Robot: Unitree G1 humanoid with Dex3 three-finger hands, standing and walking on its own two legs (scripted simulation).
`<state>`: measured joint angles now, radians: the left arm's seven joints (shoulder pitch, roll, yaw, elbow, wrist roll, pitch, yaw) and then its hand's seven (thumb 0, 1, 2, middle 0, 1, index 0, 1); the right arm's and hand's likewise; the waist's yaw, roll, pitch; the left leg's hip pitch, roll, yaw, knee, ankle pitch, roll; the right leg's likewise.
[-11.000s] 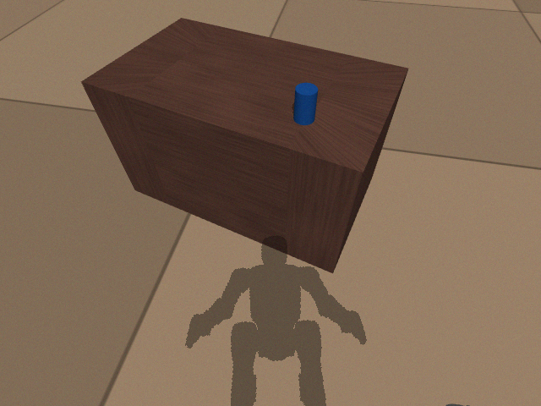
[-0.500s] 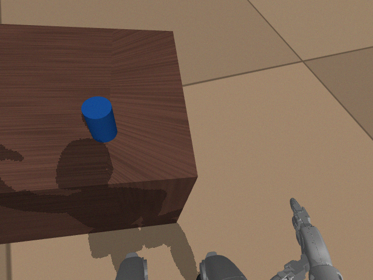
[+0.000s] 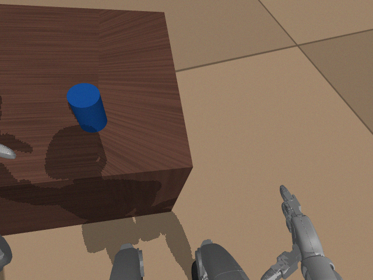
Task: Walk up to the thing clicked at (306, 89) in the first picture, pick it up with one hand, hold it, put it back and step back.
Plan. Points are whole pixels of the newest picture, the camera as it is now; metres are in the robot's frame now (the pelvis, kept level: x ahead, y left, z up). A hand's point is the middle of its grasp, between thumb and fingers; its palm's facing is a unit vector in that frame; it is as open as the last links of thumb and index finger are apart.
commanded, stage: close in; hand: left
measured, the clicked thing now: (88, 109) +0.51 +0.18 -0.04
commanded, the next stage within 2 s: rest palm in 0.58 s
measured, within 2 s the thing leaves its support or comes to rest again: neither
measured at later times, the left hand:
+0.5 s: hand (72, 111) +0.49 +0.20 -0.01, palm faces +0.12 -0.99 +0.01, open 17.4 cm
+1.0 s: hand (90, 115) +0.49 +0.17 -0.03, palm faces +0.12 -0.99 +0.01, open 17.2 cm
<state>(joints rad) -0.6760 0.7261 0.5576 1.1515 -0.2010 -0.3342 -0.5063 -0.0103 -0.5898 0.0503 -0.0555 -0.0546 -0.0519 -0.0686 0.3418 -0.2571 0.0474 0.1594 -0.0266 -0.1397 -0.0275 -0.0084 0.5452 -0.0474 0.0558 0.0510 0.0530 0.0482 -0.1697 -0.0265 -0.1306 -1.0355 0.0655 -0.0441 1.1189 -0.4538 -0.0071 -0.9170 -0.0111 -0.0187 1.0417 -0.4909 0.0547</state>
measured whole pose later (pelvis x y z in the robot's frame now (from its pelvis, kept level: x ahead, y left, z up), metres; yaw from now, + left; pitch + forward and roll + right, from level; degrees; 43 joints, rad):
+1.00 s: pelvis -0.02 -0.01 -0.04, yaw -1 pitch +26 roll -4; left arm -0.75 0.47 0.45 1.11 -0.04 -0.50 -0.07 -0.01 -0.58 0.04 -0.17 -0.08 -0.17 -0.08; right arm 0.41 -0.25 -0.04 -0.13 -0.08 0.00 0.06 -0.01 0.51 -0.05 0.06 0.05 0.05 0.05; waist -0.26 0.00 -0.15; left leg -1.26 0.08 -0.06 1.31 -0.50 -0.02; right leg -1.15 0.01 -0.01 1.25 -0.55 0.04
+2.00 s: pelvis -0.02 -0.01 -0.04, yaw -1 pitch +25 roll -4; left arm -0.75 0.46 0.45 1.06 -0.05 -0.50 -0.07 0.00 -0.38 1.11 -0.75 -1.04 -0.79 -1.05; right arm 0.43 -0.26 -0.05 -0.14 -0.07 0.04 0.07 -0.01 0.50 -0.06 0.06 0.05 0.05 0.05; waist -0.25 0.00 -0.14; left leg -1.23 0.08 -0.05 1.29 -0.50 -0.02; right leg -1.14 0.01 0.00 1.25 -0.55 0.04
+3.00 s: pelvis +0.00 -0.01 +0.00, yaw -1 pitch +20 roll -3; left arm -0.69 0.40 0.36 0.99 -0.08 -0.38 -0.05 0.00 -0.47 1.23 -0.71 -1.15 -0.75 -1.16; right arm 0.38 -0.25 -0.05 -0.03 -0.05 0.08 0.02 -0.01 0.52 -0.06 0.06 0.05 0.05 0.05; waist -0.20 0.00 -0.12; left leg -1.02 0.07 -0.02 1.13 -0.46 -0.02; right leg -0.93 0.00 0.01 1.08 -0.50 0.05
